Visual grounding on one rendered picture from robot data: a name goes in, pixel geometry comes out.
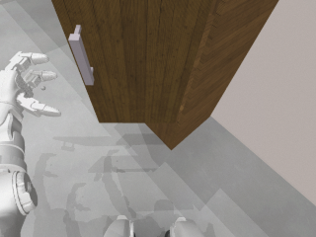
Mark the robot right thigh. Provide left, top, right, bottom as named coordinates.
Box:
left=170, top=221, right=205, bottom=237

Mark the cupboard door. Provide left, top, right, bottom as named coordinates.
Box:
left=51, top=0, right=213, bottom=123

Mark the robot left hand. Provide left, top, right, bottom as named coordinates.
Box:
left=0, top=51, right=61, bottom=118

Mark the robot left upper arm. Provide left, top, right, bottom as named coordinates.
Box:
left=0, top=171, right=38, bottom=237

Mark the handle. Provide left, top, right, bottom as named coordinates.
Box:
left=68, top=25, right=95, bottom=86

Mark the right robot shin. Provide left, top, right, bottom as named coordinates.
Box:
left=175, top=217, right=187, bottom=223

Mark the robot left forearm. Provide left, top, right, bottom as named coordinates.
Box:
left=0, top=103, right=28, bottom=176

